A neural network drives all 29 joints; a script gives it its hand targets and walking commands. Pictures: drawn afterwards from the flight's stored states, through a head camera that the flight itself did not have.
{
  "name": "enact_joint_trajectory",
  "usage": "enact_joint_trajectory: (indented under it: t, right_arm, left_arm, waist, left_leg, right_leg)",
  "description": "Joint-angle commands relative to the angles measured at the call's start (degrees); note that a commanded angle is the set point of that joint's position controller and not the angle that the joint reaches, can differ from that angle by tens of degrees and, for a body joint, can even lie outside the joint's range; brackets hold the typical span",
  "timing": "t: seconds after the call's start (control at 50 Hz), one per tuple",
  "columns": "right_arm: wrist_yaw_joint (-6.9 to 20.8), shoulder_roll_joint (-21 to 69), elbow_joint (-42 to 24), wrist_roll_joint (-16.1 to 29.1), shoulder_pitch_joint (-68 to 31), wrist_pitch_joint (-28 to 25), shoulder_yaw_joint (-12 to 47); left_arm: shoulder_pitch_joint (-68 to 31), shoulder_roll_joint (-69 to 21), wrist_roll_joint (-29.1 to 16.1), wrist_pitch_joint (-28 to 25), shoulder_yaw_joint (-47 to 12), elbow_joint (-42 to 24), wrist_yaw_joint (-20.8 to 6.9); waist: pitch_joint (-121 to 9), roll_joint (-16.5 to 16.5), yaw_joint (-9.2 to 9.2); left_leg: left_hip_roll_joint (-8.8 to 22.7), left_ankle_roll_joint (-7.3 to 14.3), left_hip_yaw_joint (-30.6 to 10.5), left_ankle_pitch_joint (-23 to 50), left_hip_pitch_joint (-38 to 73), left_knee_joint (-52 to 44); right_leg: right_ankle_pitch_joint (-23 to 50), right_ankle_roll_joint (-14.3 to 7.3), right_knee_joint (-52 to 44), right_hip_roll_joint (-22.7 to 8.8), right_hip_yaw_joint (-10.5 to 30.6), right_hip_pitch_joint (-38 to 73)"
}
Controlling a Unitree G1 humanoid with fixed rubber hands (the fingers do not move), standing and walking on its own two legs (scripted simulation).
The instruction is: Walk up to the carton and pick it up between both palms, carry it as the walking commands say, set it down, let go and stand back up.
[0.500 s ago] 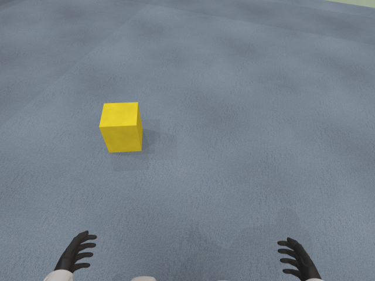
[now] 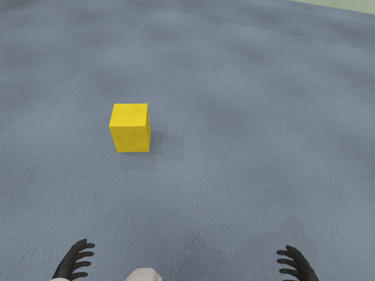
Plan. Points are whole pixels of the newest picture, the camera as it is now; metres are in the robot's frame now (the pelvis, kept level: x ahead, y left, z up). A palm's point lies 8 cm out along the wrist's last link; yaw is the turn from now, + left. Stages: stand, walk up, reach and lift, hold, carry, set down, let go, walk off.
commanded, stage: walk up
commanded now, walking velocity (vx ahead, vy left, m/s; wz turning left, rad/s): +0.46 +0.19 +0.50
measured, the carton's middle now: (132, 128) +1.06 +0.36 -0.63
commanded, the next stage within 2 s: none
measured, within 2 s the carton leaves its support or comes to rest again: neither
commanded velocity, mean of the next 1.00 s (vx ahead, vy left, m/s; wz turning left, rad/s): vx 0.51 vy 0.00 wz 0.36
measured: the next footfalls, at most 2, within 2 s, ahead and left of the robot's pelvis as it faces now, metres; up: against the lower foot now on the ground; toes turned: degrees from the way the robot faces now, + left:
left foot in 0.20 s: +0.12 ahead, +0.20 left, +0.00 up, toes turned +6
right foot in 0.60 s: +0.24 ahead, -0.03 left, +0.00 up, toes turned +3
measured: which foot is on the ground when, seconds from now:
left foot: up 0.00-0.18, down 0.20-0.60, up 0.62-0.90, down 0.92-1.00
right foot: down 0.00-0.20, up 0.22-0.58, down 0.60-0.92, up 0.94-1.00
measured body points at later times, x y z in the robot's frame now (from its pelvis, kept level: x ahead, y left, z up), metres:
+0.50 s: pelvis +0.11 +0.10 +0.02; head +0.14 +0.12 +0.47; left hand +0.27 +0.36 -0.08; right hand +0.18 -0.16 -0.09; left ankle +0.08 +0.20 -0.72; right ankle +0.13 -0.05 -0.67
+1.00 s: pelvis +0.28 +0.17 -0.01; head +0.28 +0.19 +0.44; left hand +0.26 +0.43 -0.15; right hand +0.42 -0.07 -0.11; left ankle +0.32 +0.28 -0.72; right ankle +0.21 -0.01 -0.66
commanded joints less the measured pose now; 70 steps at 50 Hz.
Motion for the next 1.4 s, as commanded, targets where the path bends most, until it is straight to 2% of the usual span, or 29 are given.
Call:
enact_joint_trajectory:
  t: [0.0,0.12,0.16,0.18,0.2,0.22,0.24,0.3,0.46,0.54,0.58,0.6,0.62,0.66,0.72,0.82,0.86,0.88,0.9,0.92,0.94,1.0,1.16,1.22,1.26,1.28,1.3,1.32,1.38]
  right_arm:
    - [2.69,-7.76,-6.27,-1.92,-9.23,-1.88,-4.50]
    - [2.80,-3.29,-3.42,0.38,-1.40,-2.13,-2.30]
    - [1.23,-3.36,-0.13,0.46,8.13,-3.06,-2.67]
    - [0.30,-5.66,3.04,0.11,16.96,-3.66,-3.38]
    - [-0.57,-12.59,4.58,-0.60,24.43,-4.10,-5.08]
    - [-1.61,-17.31,4.00,-0.89,25.71,-4.05,-6.16]
    - [-1.94,-17.03,3.00,-0.64,20.52,-3.98,-6.16]
    - [-2.09,-10.43,1.48,-0.68,12.08,-4.80,-4.71]
    - [-2.55,-9.16,4.71,-1.78,18.61,-5.37,-4.60]
    - [-2.47,-7.64,4.50,-1.55,14.37,-5.08,-4.16]
    - [-2.13,-4.31,2.20,-0.87,10.66,-5.37,-3.07]
    - [-2.13,-1.57,-0.39,-0.23,8.84,-5.77,-2.33]
    - [-2.16,-4.50,-1.73,-0.69,6.60,-5.95,-2.97]
    - [-1.18,-4.48,-2.69,-1.20,3.98,-5.57,-3.73]
    - [0.05,-3.45,-2.38,-2.21,3.80,-4.26,-3.37]
    - [1.42,-1.55,-2.20,-0.99,3.07,-3.92,-1.67]
    - [0.70,-1.95,-0.36,-0.95,9.45,-4.66,-2.09]
    - [-0.11,-4.14,2.55,-1.24,17.08,-5.27,-2.96]
    - [-0.97,-8.23,5.45,-1.85,26.83,-5.94,-4.54]
    - [-2.33,-16.02,5.59,-2.43,31.70,-6.40,-6.20]
    - [-2.51,-16.56,4.97,-1.68,28.72,-5.91,-6.19]
    - [-2.35,-10.83,2.38,-1.47,14.45,-5.67,-4.81]
    - [-2.49,-8.84,5.37,-2.44,15.23,-5.87,-4.90]
    - [-2.55,-9.08,5.06,-2.03,12.72,-5.76,-4.66]
    - [-2.49,-5.36,2.88,-1.69,9.45,-6.06,-3.47]
    - [-2.00,-1.27,1.63,-1.34,8.07,-6.09,-2.57]
    - [-1.94,-3.16,0.45,-1.63,5.75,-5.58,-2.48]
    - [-1.66,-4.03,1.10,-1.69,6.56,-5.43,-2.85]
    - [-0.99,-2.77,0.71,-1.59,5.11,-5.43,-2.91]
  left_arm:
    - [4.94,15.17,1.87,-0.94,4.20,1.61,1.89]
    - [-0.46,12.44,2.73,-0.99,4.43,-0.55,-0.56]
    - [-2.07,11.63,3.04,-0.54,3.91,-1.10,-1.44]
    - [-2.30,9.61,3.23,-0.45,3.62,-1.77,-1.67]
    - [-4.72,6.26,3.27,-0.43,2.85,-5.27,-1.97]
    - [-8.23,6.03,2.76,0.05,2.20,-8.70,-2.33]
    - [-8.50,6.76,2.78,-0.28,2.32,-8.81,-2.73]
    - [-7.87,6.20,2.49,-0.48,2.33,-4.78,-3.40]
    - [-14.61,3.68,1.26,-0.58,0.56,-4.10,-3.58]
    - [-5.34,3.08,0.51,-1.75,1.04,-0.75,-2.77]
    - [6.30,9.41,2.02,-2.18,3.54,2.71,-1.68]
    - [13.17,14.47,3.08,-2.41,5.22,3.93,-1.09]
    - [13.11,16.09,3.81,-1.73,5.34,4.29,-1.33]
    - [8.89,10.81,3.74,-1.77,4.21,4.22,-1.22]
    - [8.45,9.38,2.64,-2.06,3.44,3.36,-0.33]
    - [-0.19,10.15,3.00,-1.95,3.72,1.37,-1.38]
    - [-0.64,11.01,2.86,-1.58,3.81,1.43,-1.90]
    - [0.01,9.76,2.90,-1.62,3.78,1.50,-2.16]
    - [0.95,6.67,3.00,-1.76,3.29,0.76,-2.50]
    - [-0.42,3.61,2.02,-1.70,2.13,-3.00,-2.86]
    - [-1.56,5.70,2.25,-1.20,2.25,-4.15,-3.30]
    - [-2.45,6.05,2.03,-0.60,2.49,-1.21,-3.20]
    - [-9.04,2.11,1.15,-0.90,0.54,0.63,-3.81]
    - [-2.91,1.63,0.84,-1.88,0.62,3.50,-3.29]
    - [7.40,7.96,1.83,-2.74,3.12,6.13,-2.52]
    - [15.21,14.41,2.88,-3.17,5.12,7.29,-1.63]
    - [17.36,17.12,3.49,-2.68,5.18,7.87,-1.48]
    - [14.42,14.21,3.39,-2.65,4.74,6.71,-1.40]
    - [9.52,8.60,2.18,-2.76,3.53,5.77,-1.41]
  waist:
    - [-1.22,-6.04,3.69]
    - [-5.24,-18.47,-0.07]
    - [-8.85,-12.65,-4.34]
    - [-12.16,-3.58,-7.69]
    - [-9.61,14.15,-10.63]
    - [-4.40,20.17,-10.70]
    - [0.88,15.05,-7.22]
    - [1.76,4.33,-2.55]
    - [0.15,10.76,-5.48]
    - [-7.85,8.36,0.41]
    - [-14.27,-3.70,6.27]
    - [-18.27,-18.04,10.00]
    - [-18.18,-12.37,8.93]
    - [-8.93,-7.97,6.46]
    - [-4.96,-4.35,3.76]
    - [-2.08,-17.30,-0.95]
    - [-4.25,-13.83,-3.92]
    - [-8.39,-6.74,-6.84]
    - [-11.32,5.29,-10.80]
    - [-8.81,24.10,-12.12]
    - [-3.21,21.38,-8.94]
    - [4.31,7.02,-3.14]
    - [2.05,10.26,-4.78]
    - [-5.48,7.32,-0.71]
    - [-11.33,-0.12,5.14]
    - [-14.83,-15.19,9.53]
    - [-12.20,-11.38,8.84]
    - [-9.71,-6.37,6.67]
    - [-5.70,-9.42,4.09]
  left_leg:
    - [4.71,-1.00,-5.19,2.48,-20.06,12.97]
    - [2.34,-0.19,2.93,0.80,1.16,-10.48]
    - [-1.20,-0.92,8.74,6.99,14.63,-18.62]
    - [-1.38,0.34,5.13,6.93,24.68,-21.36]
    - [10.46,5.21,-19.46,-5.55,31.61,-30.43]
    - [20.98,8.29,-44.64,-22.32,26.34,-43.51]
    - [22.19,10.72,-48.56,-26.20,20.56,-47.40]
    - [16.09,8.81,-34.25,-8.88,14.89,-43.96]
    - [10.75,9.70,-24.30,24.42,21.91,-37.95]
    - [8.68,6.71,-19.53,31.79,14.12,-30.40]
    - [1.97,3.76,-11.19,23.44,-4.40,-11.96]
    - [-2.92,1.90,-4.72,1.61,-16.30,3.14]
    - [0.39,1.18,-3.62,-5.27,-20.03,12.34]
    - [3.29,0.34,-4.11,0.97,-23.18,15.02]
    - [3.90,-1.20,-2.99,3.90,-25.83,14.15]
    - [4.59,-0.48,0.78,4.85,-3.53,-9.89]
    - [1.51,-1.13,6.24,9.72,8.05,-17.57]
    - [0.51,-0.65,6.26,11.46,17.89,-18.32]
    - [2.96,0.98,-0.23,9.11,28.30,-20.23]
    - [19.78,4.16,-33.91,-8.75,29.44,-37.87]
    - [22.73,6.33,-47.00,-19.58,21.98,-47.25]
    - [17.33,6.70,-34.66,-14.91,9.95,-45.59]
    - [12.32,8.10,-20.25,11.98,13.63,-40.91]
    - [10.02,6.65,-16.17,17.76,12.41,-33.70]
    - [4.12,2.82,-9.95,14.40,-0.40,-20.05]
    - [-2.69,0.10,-2.51,1.68,-14.04,-2.25]
    - [0.82,-1.16,-2.29,-5.76,-18.45,6.58]
    - [2.77,-1.59,-3.55,-2.33,-19.25,9.58]
    - [3.88,-2.90,-1.50,1.41,-19.44,8.70]
  right_leg:
    - [-19.58,-7.21,-29.42,-25.12,24.89,10.42]
    - [-10.54,-2.64,-25.36,-15.44,2.78,6.05]
    - [-13.95,-2.80,-14.11,-11.52,-3.03,0.72]
    - [-13.65,-1.88,0.92,-7.75,-6.29,-4.27]
    - [-17.04,0.71,23.94,-2.18,-8.01,-21.35]
    - [-15.63,2.26,32.81,0.63,-0.86,-33.31]
    - [-9.58,2.20,35.14,-2.12,3.19,-32.74]
    - [0.05,2.23,28.20,-4.26,3.27,-22.95]
    - [0.40,3.84,2.49,0.77,-0.61,-12.77]
    - [7.75,2.71,-17.35,1.79,-2.14,9.87]
    - [9.36,-1.81,-22.38,-9.01,6.23,33.45]
    - [8.74,-6.27,-22.89,-24.35,21.23,41.88]
    - [1.79,-9.38,-21.78,-28.01,25.11,38.28]
    - [-2.72,-7.87,-23.16,-22.33,17.70,30.62]
    - [15.63,-7.12,-22.52,-21.34,11.00,26.63]
    - [0.87,-3.97,-25.39,-15.61,-2.23,7.41]
    - [-2.42,-3.92,-17.97,-12.99,-4.50,2.77]
    - [-1.74,-3.04,-7.47,-10.91,-5.69,0.11]
    - [-1.53,-1.79,12.35,-6.56,-9.09,-7.22]
    - [-16.05,0.50,29.48,2.34,-8.45,-24.19]
    - [-12.91,0.02,35.75,0.06,0.32,-25.83]
    - [-0.94,0.78,29.50,-4.54,1.96,-20.10]
    - [0.13,2.34,-1.57,-0.67,-2.92,-7.44]
    - [9.39,2.15,-19.34,1.72,-5.20,8.26]
    - [10.87,-1.19,-21.95,-7.87,3.95,27.94]
    - [4.61,-3.95,-26.04,-24.49,21.39,37.17]
    - [5.06,-7.15,-25.62,-31.00,27.82,33.57]
    - [9.67,-8.52,-23.38,-27.82,24.81,31.64]
    - [26.80,-8.10,-22.89,-19.35,12.49,26.04]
